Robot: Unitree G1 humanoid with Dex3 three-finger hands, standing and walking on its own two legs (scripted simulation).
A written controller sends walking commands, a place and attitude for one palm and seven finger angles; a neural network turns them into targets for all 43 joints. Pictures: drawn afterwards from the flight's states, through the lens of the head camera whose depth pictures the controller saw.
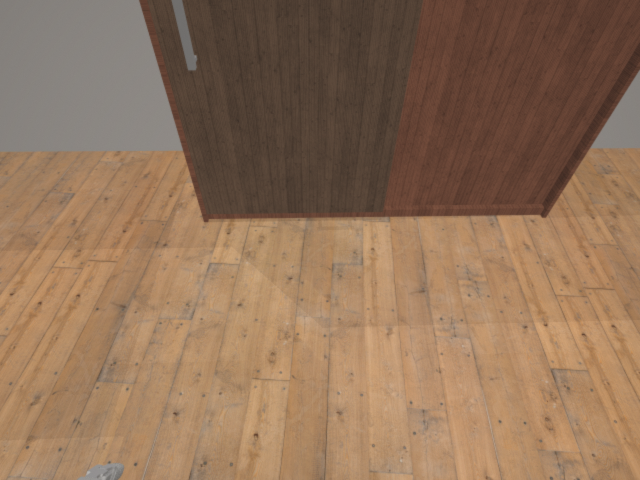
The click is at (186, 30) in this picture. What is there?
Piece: wardrobe's sliding door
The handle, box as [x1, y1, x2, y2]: [172, 0, 196, 69]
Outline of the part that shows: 172,0 188,69 195,69 196,55 194,55 192,51 181,0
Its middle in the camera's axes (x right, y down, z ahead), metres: -0.39 -0.62 +1.08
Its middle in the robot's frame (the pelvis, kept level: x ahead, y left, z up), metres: +1.22 +0.45 +0.08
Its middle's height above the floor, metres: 0.85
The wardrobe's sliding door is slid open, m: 0.00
